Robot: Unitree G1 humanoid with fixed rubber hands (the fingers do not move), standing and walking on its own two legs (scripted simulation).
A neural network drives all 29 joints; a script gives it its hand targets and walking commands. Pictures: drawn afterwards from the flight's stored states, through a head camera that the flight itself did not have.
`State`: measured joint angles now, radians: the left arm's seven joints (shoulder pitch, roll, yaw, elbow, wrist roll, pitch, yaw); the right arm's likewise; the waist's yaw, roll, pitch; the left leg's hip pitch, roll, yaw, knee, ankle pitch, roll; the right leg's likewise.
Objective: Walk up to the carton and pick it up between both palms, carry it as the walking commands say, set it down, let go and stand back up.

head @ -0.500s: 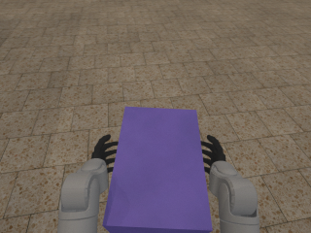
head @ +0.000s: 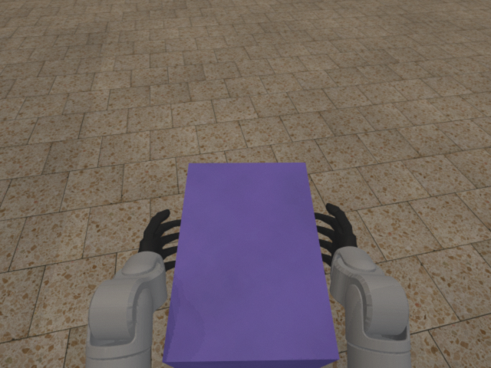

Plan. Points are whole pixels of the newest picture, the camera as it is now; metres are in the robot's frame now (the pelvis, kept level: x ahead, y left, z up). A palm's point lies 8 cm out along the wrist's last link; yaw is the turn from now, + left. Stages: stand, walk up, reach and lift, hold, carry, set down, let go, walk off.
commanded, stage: carry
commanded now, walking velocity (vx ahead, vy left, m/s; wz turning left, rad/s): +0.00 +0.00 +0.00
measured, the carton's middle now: (247, 271) +0.27 +0.02 +0.03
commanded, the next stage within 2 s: none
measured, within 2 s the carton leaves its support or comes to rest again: neither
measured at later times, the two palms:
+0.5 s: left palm (219, 152) +0.57 +0.10 +0.01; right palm (337, 159) +0.58 -0.17 +0.01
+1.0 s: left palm (252, 61) +1.08 +0.05 +0.00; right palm (330, 66) +1.08 -0.22 +0.00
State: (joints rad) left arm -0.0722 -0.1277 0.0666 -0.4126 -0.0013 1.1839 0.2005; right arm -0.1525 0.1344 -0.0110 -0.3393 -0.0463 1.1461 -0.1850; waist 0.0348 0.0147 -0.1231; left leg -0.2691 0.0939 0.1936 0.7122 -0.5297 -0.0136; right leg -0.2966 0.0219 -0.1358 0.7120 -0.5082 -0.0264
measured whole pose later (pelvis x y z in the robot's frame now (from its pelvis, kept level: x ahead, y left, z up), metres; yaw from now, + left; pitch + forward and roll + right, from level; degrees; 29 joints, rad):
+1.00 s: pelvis +0.81 -0.07 -0.06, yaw +7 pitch +2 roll +2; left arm -0.07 -0.13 0.00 -0.34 0.00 0.96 0.17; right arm -0.05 0.13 -0.05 -0.43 0.01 1.01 -0.23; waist -0.13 0.02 0.07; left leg -0.29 -0.07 -0.09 1.53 -0.59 -0.03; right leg -0.61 -0.01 -0.08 1.18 -0.62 -0.10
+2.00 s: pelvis +1.65 -0.08 -0.04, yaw +3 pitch +5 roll +0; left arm -0.11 -0.13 0.06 -0.16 0.01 0.83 0.17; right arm -0.11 0.13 -0.03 -0.14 -0.12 0.76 -0.15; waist 0.01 0.04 -0.01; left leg -0.27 0.04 0.12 0.95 -0.75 0.01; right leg -0.64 0.00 0.01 1.12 -0.65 0.00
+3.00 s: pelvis +2.48 -0.05 -0.04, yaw +3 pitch +3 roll +2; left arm -0.14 -0.13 0.07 -0.10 0.04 0.81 0.17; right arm -0.24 0.15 -0.06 0.02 -0.16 0.76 -0.17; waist 0.06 -0.03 0.03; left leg -0.53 -0.02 0.19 1.03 -0.55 0.12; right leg -0.41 0.07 0.06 1.54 -0.61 0.01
